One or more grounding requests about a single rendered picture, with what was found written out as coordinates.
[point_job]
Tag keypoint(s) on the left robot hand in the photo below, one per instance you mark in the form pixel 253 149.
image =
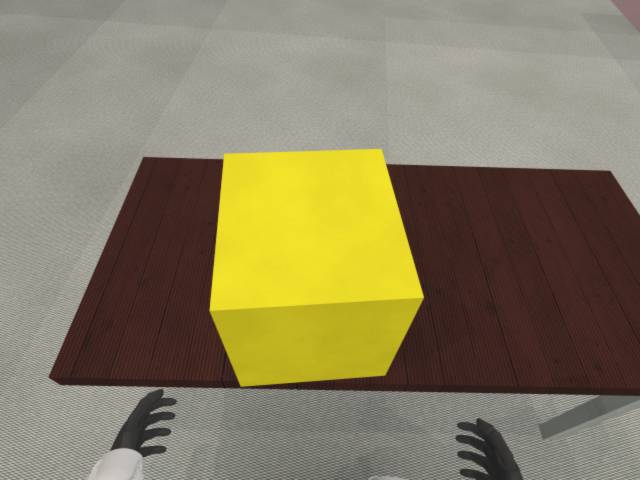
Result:
pixel 133 434

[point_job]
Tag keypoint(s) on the table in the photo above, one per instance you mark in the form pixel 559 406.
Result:
pixel 530 278

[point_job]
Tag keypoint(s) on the right robot hand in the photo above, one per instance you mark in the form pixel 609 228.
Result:
pixel 499 461

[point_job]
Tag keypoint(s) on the carton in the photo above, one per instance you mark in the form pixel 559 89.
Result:
pixel 313 275

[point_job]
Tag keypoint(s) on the left robot forearm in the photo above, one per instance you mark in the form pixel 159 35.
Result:
pixel 118 464

